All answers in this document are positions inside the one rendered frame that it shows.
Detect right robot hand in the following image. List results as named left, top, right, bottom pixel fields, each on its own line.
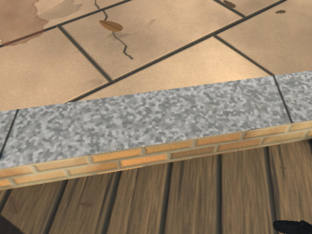
left=273, top=220, right=312, bottom=234

